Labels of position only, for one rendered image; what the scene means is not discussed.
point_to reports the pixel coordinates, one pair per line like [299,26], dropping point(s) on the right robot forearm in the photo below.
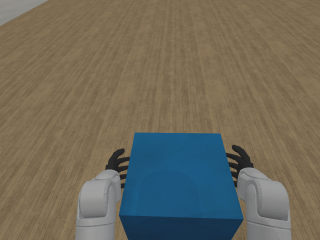
[267,206]

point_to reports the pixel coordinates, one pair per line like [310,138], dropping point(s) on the carton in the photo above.
[179,186]

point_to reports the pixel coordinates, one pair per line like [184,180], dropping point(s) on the left robot hand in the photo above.
[113,163]

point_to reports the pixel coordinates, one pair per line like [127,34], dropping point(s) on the right robot hand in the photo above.
[243,161]

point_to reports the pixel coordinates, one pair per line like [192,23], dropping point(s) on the left robot forearm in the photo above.
[96,207]

